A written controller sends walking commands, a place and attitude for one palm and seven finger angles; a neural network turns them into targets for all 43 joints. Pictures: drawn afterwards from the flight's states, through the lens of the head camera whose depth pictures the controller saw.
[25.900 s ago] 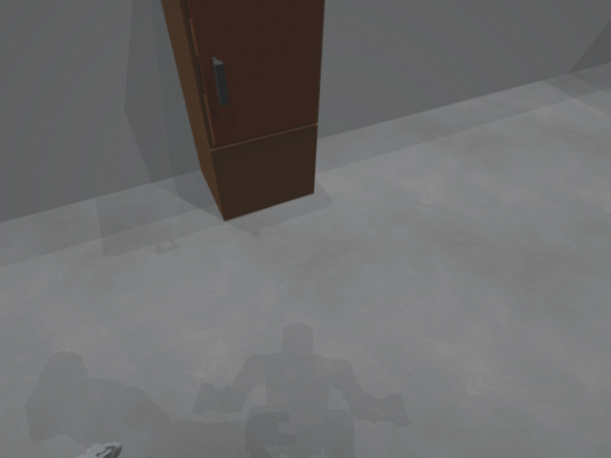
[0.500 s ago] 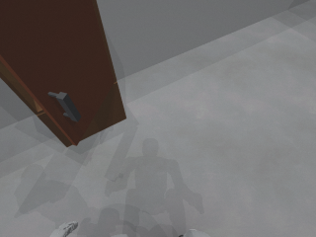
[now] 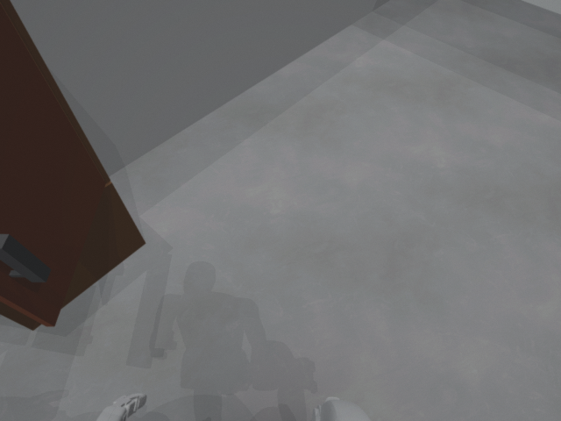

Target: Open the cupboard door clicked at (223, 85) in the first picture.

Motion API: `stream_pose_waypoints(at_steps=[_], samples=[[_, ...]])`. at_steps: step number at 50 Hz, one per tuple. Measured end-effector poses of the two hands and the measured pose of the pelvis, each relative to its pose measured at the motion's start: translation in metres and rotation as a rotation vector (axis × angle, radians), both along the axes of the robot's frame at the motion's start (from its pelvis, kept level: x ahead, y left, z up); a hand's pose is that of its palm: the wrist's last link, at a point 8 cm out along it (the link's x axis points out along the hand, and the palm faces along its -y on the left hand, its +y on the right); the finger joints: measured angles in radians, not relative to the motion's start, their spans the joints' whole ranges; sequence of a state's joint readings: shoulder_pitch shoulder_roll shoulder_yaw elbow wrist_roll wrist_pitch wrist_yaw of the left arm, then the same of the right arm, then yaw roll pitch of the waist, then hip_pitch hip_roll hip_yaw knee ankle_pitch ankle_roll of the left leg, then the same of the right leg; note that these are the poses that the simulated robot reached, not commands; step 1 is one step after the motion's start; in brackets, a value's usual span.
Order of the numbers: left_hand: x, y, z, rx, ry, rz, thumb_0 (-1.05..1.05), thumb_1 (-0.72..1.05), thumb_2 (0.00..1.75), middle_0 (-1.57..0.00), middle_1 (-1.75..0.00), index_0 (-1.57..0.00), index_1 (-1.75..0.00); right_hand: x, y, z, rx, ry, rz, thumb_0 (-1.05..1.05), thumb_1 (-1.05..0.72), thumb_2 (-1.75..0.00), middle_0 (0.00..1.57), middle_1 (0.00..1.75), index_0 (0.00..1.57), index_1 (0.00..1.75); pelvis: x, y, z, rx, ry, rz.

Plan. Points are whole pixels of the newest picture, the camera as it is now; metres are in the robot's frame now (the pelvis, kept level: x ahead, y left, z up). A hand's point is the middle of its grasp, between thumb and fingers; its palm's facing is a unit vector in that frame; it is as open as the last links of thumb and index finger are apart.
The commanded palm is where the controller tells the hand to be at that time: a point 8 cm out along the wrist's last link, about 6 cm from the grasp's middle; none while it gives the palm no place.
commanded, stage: walk to a spot facing it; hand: left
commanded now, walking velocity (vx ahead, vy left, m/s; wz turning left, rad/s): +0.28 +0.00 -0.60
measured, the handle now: (8, 259) +0.35 +0.49 -0.10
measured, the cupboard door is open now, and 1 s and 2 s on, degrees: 42 42 42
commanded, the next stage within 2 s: turn to face it in 1.46 s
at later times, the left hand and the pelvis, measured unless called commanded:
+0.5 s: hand (189, 384) +0.19 +0.16 -0.19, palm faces -0.22 -0.96 -0.17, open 7.4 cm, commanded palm none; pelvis +0.14 -0.03 -0.02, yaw -18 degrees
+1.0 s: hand (328, 215) +0.54 -0.09 -0.16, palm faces -0.54 -0.81 -0.22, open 7.4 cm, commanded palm none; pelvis +0.32 -0.17 -0.02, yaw -30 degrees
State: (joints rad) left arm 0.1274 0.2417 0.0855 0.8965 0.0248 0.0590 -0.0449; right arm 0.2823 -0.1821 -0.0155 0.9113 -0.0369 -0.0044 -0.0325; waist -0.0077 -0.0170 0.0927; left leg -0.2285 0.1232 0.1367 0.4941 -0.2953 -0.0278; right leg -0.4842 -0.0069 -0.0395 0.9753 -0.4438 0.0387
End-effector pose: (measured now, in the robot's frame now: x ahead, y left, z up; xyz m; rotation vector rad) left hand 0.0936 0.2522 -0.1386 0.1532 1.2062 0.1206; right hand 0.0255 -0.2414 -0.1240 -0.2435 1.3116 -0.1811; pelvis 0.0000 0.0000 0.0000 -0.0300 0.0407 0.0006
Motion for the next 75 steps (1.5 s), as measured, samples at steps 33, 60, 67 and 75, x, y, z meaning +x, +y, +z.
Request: stream_pose_waypoints(at_steps=[33, 60, 67, 75], samples=[[0.247, -0.08, -0.009, 0.004, 0.082, -0.364, 0.01, 0.91, 0.9, -0.19, -0.3, -0.19, -0.3, 0.125, -0.034, 0.002, 0.004, -0.106, -0.374, 0.0, -0.91, -0.9, 0.2, 0.3, 0.2, 0.3, 0.204, -0.045, -0.001, 0.023, -0.017, -0.411], [0.45, -0.288, 0.008, 0.053, 0.036, -0.511, -0.02, 0.95, 0.89, -0.2, -0.3, -0.2, -0.3, 0.281, -0.2, -0.014, 0.09, -0.103, -0.611, 0.01, -0.91, -0.9, 0.19, 0.3, 0.19, 0.3, 0.391, -0.227, 0.003, 0.026, -0.042, -0.55], [0.43, -0.291, -0.009, 0.043, 0.253, -0.429, 0.0, 0.92, 0.89, -0.2, -0.3, -0.2, -0.3, 0.411, -0.261, -0.01, 0.059, -0.216, -0.503, 0.01, -0.91, -0.9, 0.19, 0.3, 0.19, 0.3, 0.461, -0.256, -0.005, 0.013, -0.047, -0.546], [0.476, -0.311, -0.029, 0.029, 0.411, -0.415, 0.01, 0.91, 0.89, -0.2, -0.3, -0.2, -0.3, 0.502, -0.292, -0.017, -0.009, -0.275, -0.484, 0.0, -0.91, -0.9, 0.2, 0.3, 0.2, 0.3, 0.547, -0.28, -0.023, 0.02, -0.065, -0.568]])
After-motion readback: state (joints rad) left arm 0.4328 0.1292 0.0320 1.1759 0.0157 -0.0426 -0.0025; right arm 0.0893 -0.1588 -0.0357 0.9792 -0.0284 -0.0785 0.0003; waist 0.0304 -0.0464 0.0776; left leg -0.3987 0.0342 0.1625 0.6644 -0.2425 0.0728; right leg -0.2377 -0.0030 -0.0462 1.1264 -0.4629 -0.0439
